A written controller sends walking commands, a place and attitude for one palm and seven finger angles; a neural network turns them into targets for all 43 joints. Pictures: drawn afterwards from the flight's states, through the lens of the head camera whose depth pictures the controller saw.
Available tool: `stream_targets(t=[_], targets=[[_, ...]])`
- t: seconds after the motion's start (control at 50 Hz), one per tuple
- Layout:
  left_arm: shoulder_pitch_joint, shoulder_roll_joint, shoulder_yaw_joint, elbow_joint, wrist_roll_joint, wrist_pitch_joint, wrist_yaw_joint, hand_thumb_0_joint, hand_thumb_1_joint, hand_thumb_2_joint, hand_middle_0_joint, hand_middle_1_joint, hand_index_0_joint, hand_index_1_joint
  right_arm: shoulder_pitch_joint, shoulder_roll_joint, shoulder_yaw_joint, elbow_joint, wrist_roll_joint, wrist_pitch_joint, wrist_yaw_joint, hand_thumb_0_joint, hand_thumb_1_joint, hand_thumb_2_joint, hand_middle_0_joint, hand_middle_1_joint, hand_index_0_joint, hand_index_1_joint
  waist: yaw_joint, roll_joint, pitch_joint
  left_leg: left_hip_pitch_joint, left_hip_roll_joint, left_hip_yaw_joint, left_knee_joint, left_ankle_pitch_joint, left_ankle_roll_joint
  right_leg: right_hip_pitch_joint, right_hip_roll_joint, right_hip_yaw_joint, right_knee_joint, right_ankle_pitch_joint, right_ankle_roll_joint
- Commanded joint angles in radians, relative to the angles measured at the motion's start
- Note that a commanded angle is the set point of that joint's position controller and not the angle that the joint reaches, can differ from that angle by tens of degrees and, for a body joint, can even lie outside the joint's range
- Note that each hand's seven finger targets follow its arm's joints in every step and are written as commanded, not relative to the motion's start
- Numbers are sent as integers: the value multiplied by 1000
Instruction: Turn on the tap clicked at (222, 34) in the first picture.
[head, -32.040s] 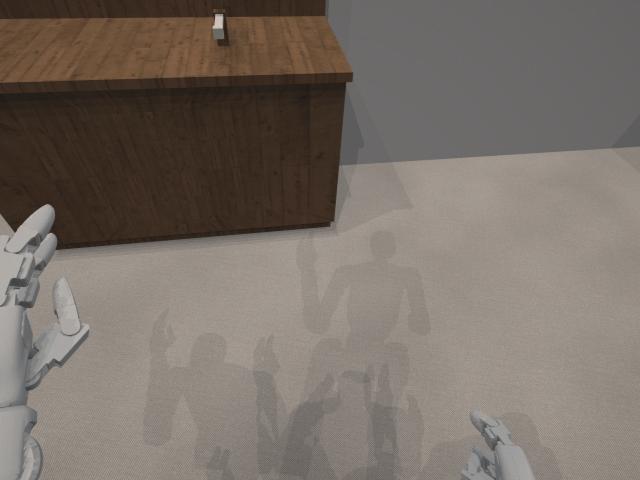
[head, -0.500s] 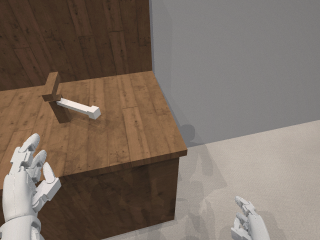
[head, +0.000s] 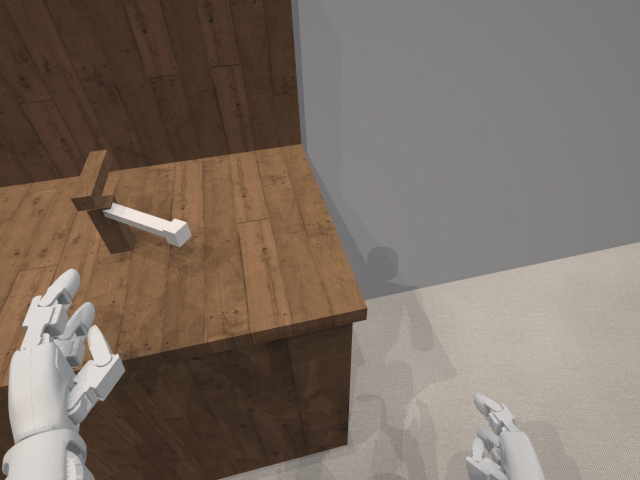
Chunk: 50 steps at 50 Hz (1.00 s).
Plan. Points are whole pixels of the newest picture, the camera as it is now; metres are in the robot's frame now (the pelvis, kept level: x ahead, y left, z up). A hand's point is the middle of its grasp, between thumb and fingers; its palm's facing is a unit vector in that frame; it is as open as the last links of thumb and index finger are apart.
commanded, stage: turn the palm inward beside the body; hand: left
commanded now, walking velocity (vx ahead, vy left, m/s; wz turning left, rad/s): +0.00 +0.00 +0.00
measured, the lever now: (177, 232) +0.42 +0.28 +0.09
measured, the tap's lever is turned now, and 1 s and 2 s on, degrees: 51 51 51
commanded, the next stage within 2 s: reach beside the lever's end, fingers flat in 0.06 s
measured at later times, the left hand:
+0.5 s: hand (107, 350) +0.19 +0.25 +0.14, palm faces +0.55 -0.82 -0.13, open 7.5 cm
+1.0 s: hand (81, 330) +0.23 +0.31 +0.11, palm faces +0.58 -0.81 -0.12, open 7.5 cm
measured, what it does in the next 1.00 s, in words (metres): stands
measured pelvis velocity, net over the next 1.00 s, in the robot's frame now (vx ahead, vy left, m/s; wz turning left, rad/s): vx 0.00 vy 0.01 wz -0.01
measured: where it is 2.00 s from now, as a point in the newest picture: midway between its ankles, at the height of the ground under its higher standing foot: outside the picture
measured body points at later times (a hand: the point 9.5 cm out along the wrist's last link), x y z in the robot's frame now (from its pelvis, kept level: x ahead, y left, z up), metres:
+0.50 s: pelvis -0.01 -0.02 +0.00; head -0.03 -0.05 +0.45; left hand +0.16 +0.29 +0.15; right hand +0.18 -0.24 -0.08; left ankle +0.03 +0.13 -0.72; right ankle -0.03 -0.07 -0.72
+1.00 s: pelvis +0.00 +0.01 +0.00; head -0.01 -0.01 +0.45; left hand +0.19 +0.35 +0.12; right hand +0.17 -0.23 -0.09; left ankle +0.03 +0.13 -0.72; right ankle -0.03 -0.07 -0.72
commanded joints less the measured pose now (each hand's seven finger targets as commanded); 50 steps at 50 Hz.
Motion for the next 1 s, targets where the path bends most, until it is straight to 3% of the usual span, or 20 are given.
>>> stream_targets(t=[0.0,0.02,0.04,0.1,0.14,0.2,0.24,0.26,0.28,0.34,0.42,0.56,0.6,0.64,0.72,0.74,0.84,0.9,0.94,0.98], targets=[[-76,125,75,-232,9,-96,2,0,900,900,-200,-300,-200,-300,-141,-96,-40,-171,-1,-59,-7,0,-900,-900,200,300,200,300,-9,-26,-69,91,-9,5,-52,230,41,-56,-43,67,-132,353,57],[-72,124,75,-221,6,-93,-2,0,900,900,-200,-300,-200,-300,-137,-97,-41,-169,0,-58,-6,0,-900,-900,200,300,200,300,-8,-38,-69,84,-8,6,-52,228,40,-48,-44,66,-132,359,59],[-65,142,90,-219,11,-89,-2,0,900,900,-200,-300,-200,-300,-140,-95,-41,-163,3,-55,-8,0,-900,-900,200,300,200,300,-1,1,-61,89,-11,9,-55,226,40,-48,-42,70,-141,350,55],[-66,121,73,-202,-1,-76,-10,0,900,900,-200,-300,-200,-300,-147,-97,-39,-172,7,-54,-12,0,-900,-900,200,300,200,300,-8,-46,-32,71,-11,9,-59,196,42,-51,-49,79,-155,344,64],[-58,149,104,-195,0,-69,-8,0,900,900,-200,-300,-200,-300,-144,-97,-42,-164,6,-52,-16,0,-900,-900,200,300,200,300,1,-64,-27,70,-11,10,-60,195,43,-41,-50,86,-167,352,68],[-111,163,132,-160,-10,-74,-5,0,900,900,-200,-300,-200,-300,-149,-97,-42,-160,9,-47,-21,0,-900,-900,200,300,200,300,-11,-99,-17,55,-13,9,-61,167,44,-52,-54,97,-177,333,79],[-148,200,172,-142,-7,-85,1,0,900,900,-200,-300,-200,-300,-147,-93,-42,-142,10,-47,-25,0,-900,-900,200,300,200,300,-6,-33,4,56,-16,13,-61,150,43,-62,-53,109,-194,290,73],[-184,171,144,-132,-10,-95,-1,0,900,900,-200,-300,-200,-300,-152,-91,-40,-144,9,-49,-24,0,-900,-900,200,300,200,300,-23,-44,6,59,-16,11,-64,143,43,-71,-57,107,-191,280,74],[-182,200,177,-110,-14,-104,1,0,900,900,-200,-300,-200,-300,-152,-94,-43,-138,10,-52,-25,0,-900,-900,200,300,200,300,-19,-42,-4,57,-15,10,-60,132,42,-70,-58,119,-199,270,76],[-230,206,172,-99,-11,-131,-14,0,900,900,-200,-300,-200,-300,-145,-94,-43,-122,11,-62,-25,0,-900,-900,200,300,200,300,-22,0,-26,67,-18,12,-58,142,42,-64,-58,121,-194,280,72],[-257,223,199,-9,-38,-142,-49,0,900,900,-200,-300,-200,-300,-147,-102,-47,-110,15,-74,-33,0,-900,-900,200,300,200,300,-28,-51,-30,40,-16,7,-58,120,40,-52,-68,142,-201,280,82],[-340,239,229,90,-55,-115,-66,0,900,900,-199,-298,-199,-298,-162,-105,-47,-102,26,-75,-45,0,-900,-900,200,300,200,300,-24,-58,-9,38,-19,8,-83,98,40,-57,-66,141,-225,222,82],[-382,271,259,111,-53,-117,-62,0,900,900,-198,-293,-198,-293,-163,-108,-50,-97,25,-74,-45,0,-900,-900,200,300,200,300,-24,-52,-24,34,-20,8,-82,101,40,-52,-69,148,-222,233,85],[-389,302,291,112,-40,-134,-54,0,900,900,-196,-288,-196,-288,-152,-109,-55,-88,20,-73,-42,0,-900,-900,200,300,200,300,-14,-24,-54,50,-20,12,-85,131,40,-40,-61,132,-204,272,78],[-349,281,283,122,-41,-167,-66,0,900,900,-192,-278,-192,-278,-133,-112,-60,-95,15,-74,-29,0,-900,-900,200,300,200,300,-18,-1,-116,69,-21,17,-76,205,39,-11,-56,109,-158,409,76],[-335,306,317,145,-41,-172,-68,0,900,900,-192,-275,-192,-275,-123,-112,-63,-84,15,-72,-29,0,-900,-900,200,300,200,300,-12,5,-109,66,-18,18,-81,209,37,-7,-50,102,-159,406,72],[-406,284,290,200,-53,-194,-96,0,900,900,-187,-263,-187,-263,-127,-122,-65,-76,21,-76,-33,0,-900,-900,200,300,200,300,-34,-19,-46,58,-18,14,-84,183,42,-68,-34,83,-166,324,62],[-463,281,276,210,-53,-210,-109,0,900,900,-185,-255,-185,-255,-125,-129,-68,-77,20,-81,-34,0,-900,-900,200,300,200,300,-44,-12,-67,69,-19,5,-87,177,42,-80,-30,76,-157,293,56],[-491,295,272,204,-35,-222,-104,0,900,900,-183,-250,-183,-250,-120,-129,-66,-71,18,-84,-33,0,-900,-900,200,300,200,300,-41,40,-78,85,-17,3,-91,186,40,-87,-26,70,-150,282,50],[-521,299,275,225,-31,-233,-99,0,900,900,-182,-245,-182,-245,-110,-132,-68,-67,15,-87,-31,0,-900,-900,200,300,200,300,-49,26,-99,90,-15,-12,-89,182,37,-93,-22,64,-140,265,47]])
